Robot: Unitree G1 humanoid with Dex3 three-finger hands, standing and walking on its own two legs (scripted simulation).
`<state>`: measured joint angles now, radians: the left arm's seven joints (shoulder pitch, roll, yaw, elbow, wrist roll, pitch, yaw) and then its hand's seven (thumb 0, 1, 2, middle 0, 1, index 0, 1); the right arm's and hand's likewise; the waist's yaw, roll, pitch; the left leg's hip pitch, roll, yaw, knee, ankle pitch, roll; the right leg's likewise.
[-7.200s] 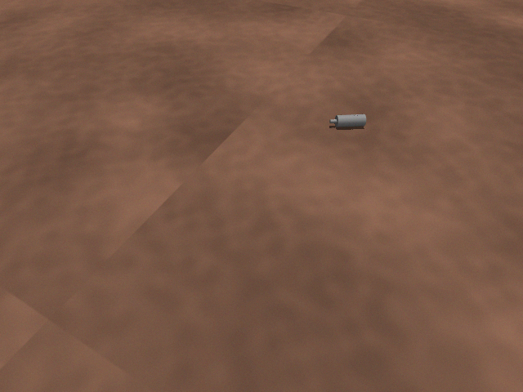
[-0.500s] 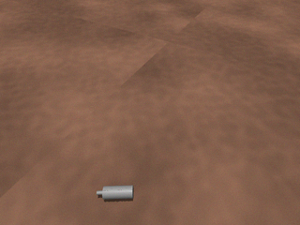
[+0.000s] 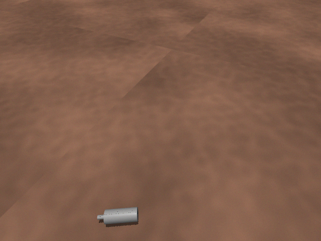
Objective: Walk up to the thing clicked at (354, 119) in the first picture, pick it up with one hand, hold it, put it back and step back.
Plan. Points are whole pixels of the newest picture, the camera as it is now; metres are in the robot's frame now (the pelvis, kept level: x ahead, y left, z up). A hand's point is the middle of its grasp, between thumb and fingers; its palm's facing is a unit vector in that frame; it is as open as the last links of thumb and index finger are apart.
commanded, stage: walk up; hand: left
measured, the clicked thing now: (117, 215) +0.43 +0.29 -0.73
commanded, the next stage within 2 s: none
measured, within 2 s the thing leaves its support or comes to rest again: neither
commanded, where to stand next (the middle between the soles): +0.02 +0.01 m, yaw +2 degrees
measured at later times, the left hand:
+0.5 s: hand out of the picture +0.15 +0.29 -0.17, palm faces +0.03 -0.94 -0.33, open 7.4 cm
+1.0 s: hand out of the picture -0.01 +0.30 -0.15, palm faces +0.02 -0.93 -0.36, open 7.4 cm
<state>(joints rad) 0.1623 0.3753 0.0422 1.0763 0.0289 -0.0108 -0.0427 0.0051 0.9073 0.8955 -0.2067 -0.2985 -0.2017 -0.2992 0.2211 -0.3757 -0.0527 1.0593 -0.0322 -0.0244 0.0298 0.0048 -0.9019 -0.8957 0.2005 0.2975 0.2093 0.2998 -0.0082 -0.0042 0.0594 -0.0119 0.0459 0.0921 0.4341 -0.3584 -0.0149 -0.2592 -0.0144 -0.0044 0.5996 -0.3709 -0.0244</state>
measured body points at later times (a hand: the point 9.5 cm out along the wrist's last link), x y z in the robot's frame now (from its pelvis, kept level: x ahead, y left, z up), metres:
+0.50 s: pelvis +0.01 +0.03 -0.02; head +0.08 +0.06 +0.43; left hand +0.15 +0.34 -0.15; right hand +0.11 -0.28 -0.13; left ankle +0.08 +0.14 -0.73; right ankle +0.02 -0.11 -0.70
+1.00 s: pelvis -0.03 +0.03 +0.00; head -0.02 +0.03 +0.45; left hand -0.01 +0.35 -0.12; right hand +0.02 -0.29 -0.13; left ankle -0.01 +0.14 -0.73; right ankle -0.08 -0.09 -0.73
